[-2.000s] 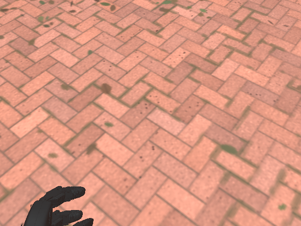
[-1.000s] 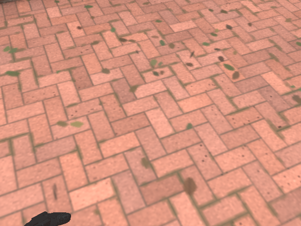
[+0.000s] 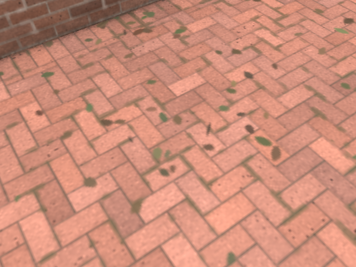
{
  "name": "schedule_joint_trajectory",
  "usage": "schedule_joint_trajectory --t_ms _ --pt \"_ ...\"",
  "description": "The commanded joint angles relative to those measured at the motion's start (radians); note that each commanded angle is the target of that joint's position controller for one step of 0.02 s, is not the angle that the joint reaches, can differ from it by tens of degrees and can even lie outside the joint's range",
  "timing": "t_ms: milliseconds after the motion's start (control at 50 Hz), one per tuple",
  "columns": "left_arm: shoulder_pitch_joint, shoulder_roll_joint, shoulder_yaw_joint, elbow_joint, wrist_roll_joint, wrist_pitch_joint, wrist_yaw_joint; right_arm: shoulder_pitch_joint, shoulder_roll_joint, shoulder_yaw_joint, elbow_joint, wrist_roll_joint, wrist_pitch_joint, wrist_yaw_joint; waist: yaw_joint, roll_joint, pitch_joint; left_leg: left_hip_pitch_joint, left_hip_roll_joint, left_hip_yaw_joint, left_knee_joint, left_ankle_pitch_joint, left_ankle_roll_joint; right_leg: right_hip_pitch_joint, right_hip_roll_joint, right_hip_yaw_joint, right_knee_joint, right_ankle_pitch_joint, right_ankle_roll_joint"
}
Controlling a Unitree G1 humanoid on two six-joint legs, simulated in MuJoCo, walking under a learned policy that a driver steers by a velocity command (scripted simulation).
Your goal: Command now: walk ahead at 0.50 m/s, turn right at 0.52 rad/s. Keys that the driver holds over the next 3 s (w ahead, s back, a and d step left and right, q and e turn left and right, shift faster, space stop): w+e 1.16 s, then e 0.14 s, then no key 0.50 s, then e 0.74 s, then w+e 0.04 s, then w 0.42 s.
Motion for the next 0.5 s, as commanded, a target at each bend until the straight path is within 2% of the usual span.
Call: schedule_joint_trajectory --t_ms 20,40,60,80,100,120,140,160,180,200,220,240,260,320,360,400,440,500 --pt "-0.096 0.072 0.017 -0.115 -0.001 -0.012 -0.017 -0.013 -0.193 -0.05 -0.041 0.016 0.013 -0.01 0.019 0.091 0.05 0.032 0.32 -0.059 0.027 0.651 0.135 -0.014 0.03 -0.055 -0.042 -0.107 -0.044" --pt "-0.066 0.09 0.027 -0.118 -0.001 -0.009 -0.018 -0.023 -0.208 -0.054 -0.044 0.019 0.021 -0.013 0.044 0.112 0.014 0.046 0.318 -0.046 0.103 0.829 0.122 0.052 0.066 -0.088 -0.038 -0.163 -0.064" --pt "0.015 0.118 0.044 -0.105 -0.004 -0.006 -0.017 -0.034 -0.219 -0.056 -0.048 0.021 0.03 -0.017 0.093 0.125 -0.039 0.038 0.307 -0.031 0.232 0.974 0.108 0.165 0.109 -0.116 -0.04 -0.205 -0.089" --pt "0.162 0.166 0.074 -0.07 -0.007 -0.005 -0.009 -0.052 -0.215 -0.052 -0.053 0.025 0.037 -0.02 0.178 0.11 -0.117 -0.032 0.269 -0.002 0.433 0.987 0.076 0.379 0.156 -0.126 -0.105 -0.156 -0.124" --pt "0.327 0.254 0.111 -0.032 -0.008 0.005 0.012 -0.037 -0.182 -0.036 -0.068 0.007 0.03 -0.024 0.243 0.018 -0.211 -0.269 0.226 0.0 0.733 0.712 0.026 0.69 0.076 0.047 -0.135 -0.133 -0.181" --pt "0.299 0.361 0.125 -0.038 -0.017 -0.001 0.019 0.06 -0.03 0.012 -0.124 -0.029 0.001 -0.007 0.114 -0.242 -0.29 -0.732 0.014 -0.095 1.08 -0.237 -0.039 1.013 -0.178 0.617 -0.221 -0.291 -0.375" --pt "0.328 0.278 0.099 -0.07 -0.006 -0.017 0.015 -0.044 -0.099 0.007 -0.131 0.008 -0.04 0.007 0.189 -0.114 -0.401 -0.844 -0.004 -0.328 1.18 -0.294 -0.02 1.068 -0.236 0.827 -0.366 -0.388 -0.4" --pt "0.294 0.221 0.082 -0.063 0.004 -0.03 0.012 -0.142 -0.146 -0.005 -0.162 0.045 -0.061 0.015 0.202 -0.067 -0.261 -0.92 0.044 -0.338 1.16 -0.198 0.006 0.983 -0.211 0.682 -0.386 -0.31 -0.347" --pt "0.234 0.194 0.074 -0.07 -0.001 -0.037 0.013 -0.154 -0.137 -0.001 -0.163 0.033 -0.072 0.01 0.157 0.003 -0.178 -0.888 0.088 -0.335 1.073 -0.11 0.019 0.84 -0.169 0.562 -0.38 -0.217 -0.312" --pt "0.163 0.159 0.063 -0.084 -0.002 -0.037 0.016 -0.154 -0.143 -0.007 -0.151 0.004 -0.072 0.003 0.114 0.03 -0.118 -0.821 0.117 -0.332 0.985 -0.063 0.013 0.699 -0.13 0.466 -0.389 -0.108 -0.287" --pt "0.122 0.137 0.054 -0.104 0.012 -0.037 0.021 -0.133 -0.152 -0.014 -0.146 -0.006 -0.062 0.003 0.078 0.008 -0.102 -0.745 0.136 -0.341 0.942 -0.029 0.006 0.605 -0.106 0.415 -0.409 -0.022 -0.281" --pt "0.107 0.135 0.053 -0.114 0.015 -0.038 0.024 -0.121 -0.148 -0.016 -0.146 -0.011 -0.05 0.004 0.06 0.004 -0.093 -0.706 0.138 -0.337 0.907 -0.014 -0.006 0.553 -0.092 0.393 -0.43 0.021 -0.283" --pt "0.106 0.144 0.055 -0.115 0.012 -0.04 0.029 -0.113 -0.133 -0.015 -0.146 -0.015 -0.039 0.005 0.051 0.008 -0.085 -0.691 0.136 -0.325 0.864 -0.003 -0.022 0.512 -0.083 0.364 -0.441 0.07 -0.286" --pt "0.143 0.184 0.066 -0.102 0.005 -0.04 0.049 -0.19 -0.093 0.0 -0.173 -0.021 -0.022 0.003 0.067 0.008 -0.042 -0.687 0.112 -0.298 0.678 0.137 -0.064 0.424 -0.04 0.277 -0.457 0.115 -0.266" --pt "0.166 0.187 0.068 -0.093 0.0 -0.034 0.057 -0.267 -0.071 0.011 -0.19 -0.019 -0.024 0.008 0.097 -0.016 -0.028 -0.642 0.08 -0.293 0.511 0.285 -0.072 0.39 0.006 0.235 -0.447 0.047 -0.226" --pt "0.199 0.19 0.07 -0.083 -0.003 -0.027 0.061 -0.334 -0.067 0.016 -0.206 -0.009 -0.029 0.017 0.129 -0.035 -0.023 -0.587 0.044 -0.286 0.39 0.386 -0.073 0.375 0.017 0.241 -0.436 -0.029 -0.201" --pt "0.233 0.191 0.071 -0.069 -0.008 -0.022 0.062 -0.373 -0.083 0.012 -0.222 0.002 -0.036 0.024 0.143 -0.044 -0.021 -0.565 0.03 -0.303 0.333 0.401 -0.065 0.404 -0.004 0.288 -0.408 -0.08 -0.192" --pt "0.245 0.18 0.07 -0.064 -0.009 -0.015 0.067 -0.365 -0.123 -0.004 -0.226 0.006 -0.049 0.034 0.125 -0.067 -0.026 -0.541 0.027 -0.334 0.271 0.315 -0.033 0.494 -0.041 0.381 -0.32 -0.113 -0.172"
